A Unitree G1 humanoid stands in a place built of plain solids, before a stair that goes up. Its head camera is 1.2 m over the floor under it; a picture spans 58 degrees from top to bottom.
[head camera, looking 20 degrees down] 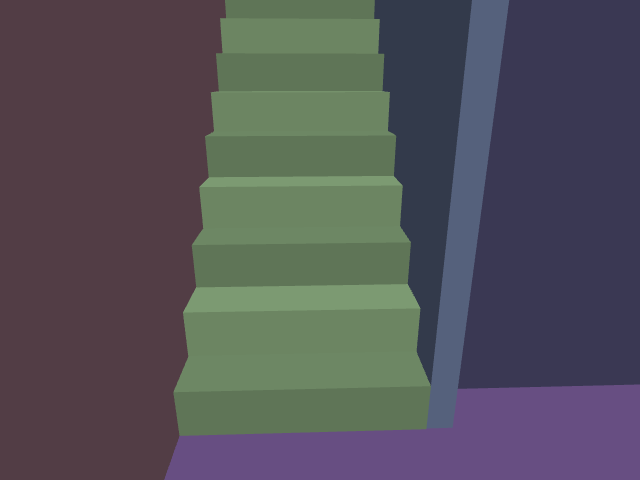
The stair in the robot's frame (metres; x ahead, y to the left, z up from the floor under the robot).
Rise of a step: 0.19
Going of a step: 0.21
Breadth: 0.90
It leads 2 degrees to the left of straight ahead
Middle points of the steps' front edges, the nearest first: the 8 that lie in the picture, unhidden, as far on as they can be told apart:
1.24 0.06 0.19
1.45 0.07 0.39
1.67 0.07 0.58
1.88 0.08 0.77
2.09 0.09 0.96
2.30 0.10 1.16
2.51 0.10 1.35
2.72 0.11 1.54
